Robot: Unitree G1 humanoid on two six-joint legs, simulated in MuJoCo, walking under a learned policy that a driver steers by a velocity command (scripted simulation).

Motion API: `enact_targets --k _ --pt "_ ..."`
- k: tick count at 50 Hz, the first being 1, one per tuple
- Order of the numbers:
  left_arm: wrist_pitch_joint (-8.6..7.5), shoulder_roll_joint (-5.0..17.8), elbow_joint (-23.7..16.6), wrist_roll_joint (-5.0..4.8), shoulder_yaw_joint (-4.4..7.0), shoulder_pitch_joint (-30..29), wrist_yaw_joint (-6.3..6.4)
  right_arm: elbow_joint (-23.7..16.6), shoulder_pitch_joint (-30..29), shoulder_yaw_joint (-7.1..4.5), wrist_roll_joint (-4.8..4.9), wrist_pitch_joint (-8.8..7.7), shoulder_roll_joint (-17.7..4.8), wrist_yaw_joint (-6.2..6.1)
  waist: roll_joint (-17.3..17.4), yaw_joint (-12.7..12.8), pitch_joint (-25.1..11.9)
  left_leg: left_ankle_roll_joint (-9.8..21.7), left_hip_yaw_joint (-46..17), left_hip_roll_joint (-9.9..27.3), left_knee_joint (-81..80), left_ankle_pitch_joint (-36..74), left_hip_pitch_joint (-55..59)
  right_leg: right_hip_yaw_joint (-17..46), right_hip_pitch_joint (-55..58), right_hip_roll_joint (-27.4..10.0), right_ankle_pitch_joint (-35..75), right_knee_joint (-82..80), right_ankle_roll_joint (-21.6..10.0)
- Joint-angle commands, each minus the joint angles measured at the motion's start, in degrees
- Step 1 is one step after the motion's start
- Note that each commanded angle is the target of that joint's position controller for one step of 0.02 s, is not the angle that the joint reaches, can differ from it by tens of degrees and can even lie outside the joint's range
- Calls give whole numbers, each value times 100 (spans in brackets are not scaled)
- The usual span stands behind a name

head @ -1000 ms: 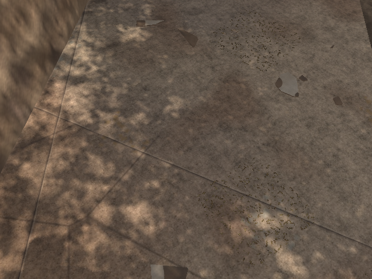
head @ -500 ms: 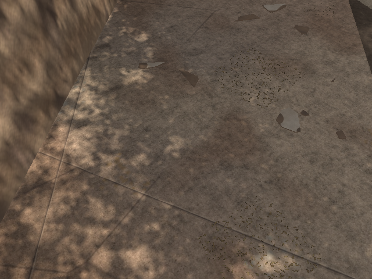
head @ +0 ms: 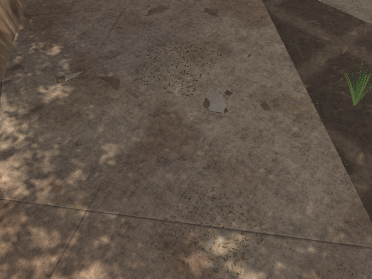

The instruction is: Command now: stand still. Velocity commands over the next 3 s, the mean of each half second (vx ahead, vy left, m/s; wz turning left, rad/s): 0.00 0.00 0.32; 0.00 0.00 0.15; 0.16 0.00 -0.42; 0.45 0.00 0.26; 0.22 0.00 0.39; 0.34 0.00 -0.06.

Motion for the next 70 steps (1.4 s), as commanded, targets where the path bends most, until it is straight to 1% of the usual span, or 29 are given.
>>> enact_targets --k 1,4,6,9,14,18,19,20,21,22,23,25,27,34,36,40,42,44,45,47,50,54,56,57,58,59,60,63,70 --pt "-194 345 -234 38 37 -386 82 -18 350 -56 48 -25 -270 22 -984 -184 -734 -112 -347 148 -106 682 281 801 575 -1205 2471 -1185 -771" --pt "-184 550 -98 65 106 -359 152 -94 -44 35 78 -37 -222 59 -962 59 -530 -138 -286 139 -1263 664 607 691 737 -1242 1909 -1264 -789" --pt "-108 848 1 22 213 -227 196 -199 -159 10 96 -29 -400 55 -972 192 -422 -133 -194 96 -1407 271 505 939 934 -1500 1751 -1250 -988" --pt "-15 975 68 -44 299 -181 230 -265 -152 -9 132 -7 -474 43 -879 273 -266 -101 -153 120 -1238 -123 141 1240 1179 -1849 1831 -1246 -1227" --pt "46 956 73 -51 361 -446 261 -276 -2 11 144 30 -320 122 -784 153 -485 2 53 100 -1320 -229 375 889 1355 -1967 2900 -1073 -1272" --pt "116 1049 104 -158 419 -652 274 -249 251 -4 162 64 -301 266 -893 -72 -686 267 407 -100 -2499 552 1128 347 1263 -1842 2933 -688 -971" --pt "139 1052 150 -218 432 -649 280 -196 444 -28 148 64 -341 290 -890 -192 -704 431 477 -198 -3197 1188 1544 121 1064 -1707 2520 -430 -724" --pt "131 941 262 -231 425 -395 262 -195 554 -107 101 60 -605 260 -475 -183 -646 695 -10 -66 -3807 2106 2099 -243 515 -1401 1551 146 -250" --pt "90 589 70 20 330 -477 220 -265 698 -286 73 39 -1337 144 1146 -7 -693 1355 -1965 1317 -3919 4216 3046 -911 -1063 -638 -522 1728 403" --pt "54 641 -199 25 323 -1160 254 -404 707 -261 -122 -70 -1388 193 1227 -388 -666 2462 -3012 2098 -4092 4841 2807 -204 -1913 98 -2470 2930 621" --pt "47 822 -167 -55 386 -1161 248 -457 566 -213 -166 -205 -1243 224 497 -341 -685 2482 -2673 1899 -4148 4534 2782 302 -2082 -59 -2326 3534 610" --pt "52 900 44 -109 447 -844 281 -501 40 -165 31 -310 -1001 178 142 -21 -484 1851 -1929 1253 -4042 3963 2757 461 -2225 -223 -1356 3446 605" --pt "40 907 109 -75 466 -704 310 -543 -40 -83 118 -277 -823 107 297 61 -551 1715 -1733 1012 -4041 4238 2648 458 -1965 -179 -801 3437 730" --pt "5 722 148 -157 382 -692 285 -549 118 -40 15 -177 -800 21 500 -102 -573 1658 -1625 802 -4070 3564 2612 400 -1454 -200 -278 2094 912" --pt "-12 723 149 -163 361 -716 262 -534 62 -25 -21 -161 -820 36 575 -156 -475 1678 -1678 795 -4086 3228 2348 378 -1130 -238 -326 1704 896" --pt "-63 633 308 -166 282 -495 169 -374 -143 177 -119 -187 -411 115 588 -148 -469 1627 -1500 769 -4043 2961 1876 227 -63 -367 -258 691 784" --pt "-107 604 379 -168 254 -328 123 -255 -244 214 -88 -209 -413 145 460 44 -360 1458 -1386 672 -3896 2799 1692 93 530 -267 469 -381 638" --pt "-142 1063 273 -87 314 -385 139 -142 68 183 -128 -281 -529 123 -52 -65 -378 972 -1197 308 -3584 2078 1641 632 942 -614 2405 -730 399" --pt "-132 1473 229 -131 399 -440 143 -123 350 125 -184 -318 -637 118 -681 -376 -436 756 -793 -159 -3351 1587 1535 946 933 -848 3111 -399 86" --pt "-123 1262 237 -231 395 -429 76 -176 -34 105 -151 -296 -609 24 -1128 -136 -451 420 -241 -484 -2909 1313 1679 1486 490 -997 2293 -689 -394" --pt "-153 1179 246 -202 374 -304 101 -285 -154 58 -63 -163 -435 -46 -1437 -66 -481 402 -170 -565 -2502 980 1400 2136 483 -1190 2166 -814 -675" --pt "-70 1150 56 -252 379 -568 191 -247 209 -13 -37 -201 -367 37 -1130 -206 -658 559 -266 -394 -3031 1184 1734 2102 203 -937 1904 -451 -492" --pt "-15 959 -100 -281 334 -581 200 -201 293 -155 -51 -183 -772 50 160 -79 -503 1031 -1102 438 -3712 2012 2231 1048 -765 -99 919 591 97" --pt "1 921 -126 -244 325 -476 185 -236 331 -169 -102 -183 -861 59 860 -99 -424 1565 -1918 1304 -4059 2933 2468 571 -1336 228 -395 1312 330" --pt "13 1026 -125 -212 383 -426 168 -358 232 -107 -164 -220 -719 35 946 -129 -472 2092 -2367 2008 -4133 3936 2546 530 -1696 101 -2037 2646 469" --pt "36 1147 -87 -251 450 -345 140 -425 231 -68 -147 -264 -659 16 417 -94 -489 2220 -2303 2101 -4221 3710 2591 698 -1923 -64 -2053 3439 503" --pt "71 1056 -86 -295 440 -335 105 -441 118 -74 -77 -307 -676 2 144 7 -376 2000 -1953 1899 -4310 2741 2649 735 -2132 -298 -1614 3481 504" --pt "55 779 -261 -313 302 -842 -12 -325 372 -104 27 -374 -778 -39 354 -343 27 1640 -1338 1399 -4871 669 2848 415 -2491 -458 -713 2822 577" --pt "-118 603 -542 -294 139 -1024 -205 -178 781 -214 134 -513 -1101 182 467 -440 16 1470 -294 1313 -4918 982 2395 -306 -882 -279 -555 717 293"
